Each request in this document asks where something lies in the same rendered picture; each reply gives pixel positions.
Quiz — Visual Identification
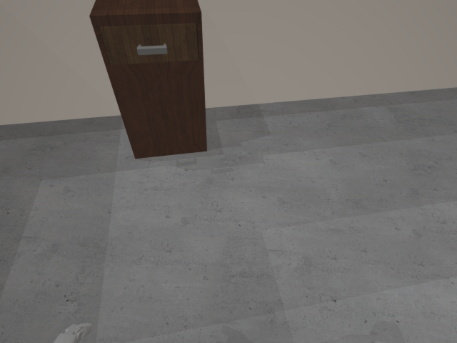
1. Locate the robot left hand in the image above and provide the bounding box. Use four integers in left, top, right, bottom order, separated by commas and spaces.
52, 323, 92, 343

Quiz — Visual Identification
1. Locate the handle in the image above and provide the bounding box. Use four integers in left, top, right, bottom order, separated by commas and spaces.
137, 44, 168, 55

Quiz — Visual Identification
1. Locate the drawer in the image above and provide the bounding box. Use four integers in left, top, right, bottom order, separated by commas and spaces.
100, 23, 198, 65

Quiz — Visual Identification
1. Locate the cabinet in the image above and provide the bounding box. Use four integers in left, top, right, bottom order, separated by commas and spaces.
89, 0, 207, 159

